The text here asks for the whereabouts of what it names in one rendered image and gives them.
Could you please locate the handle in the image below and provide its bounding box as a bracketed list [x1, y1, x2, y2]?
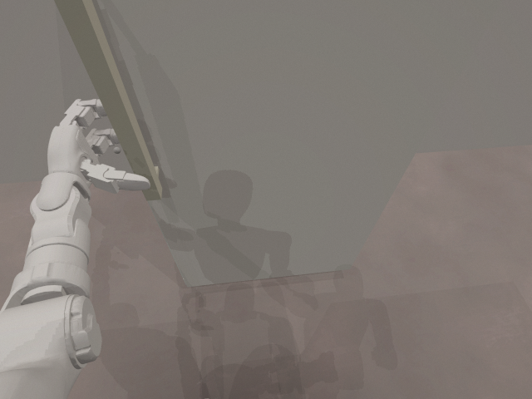
[54, 0, 162, 201]

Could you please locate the fridge door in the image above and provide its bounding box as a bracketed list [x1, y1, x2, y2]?
[92, 0, 502, 287]

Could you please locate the robot left hand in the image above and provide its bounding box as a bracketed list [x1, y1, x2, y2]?
[47, 99, 150, 194]

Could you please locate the left robot upper arm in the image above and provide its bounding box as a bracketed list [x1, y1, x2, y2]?
[0, 294, 102, 399]

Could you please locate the robot left forearm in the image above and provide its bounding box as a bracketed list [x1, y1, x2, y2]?
[0, 172, 91, 314]

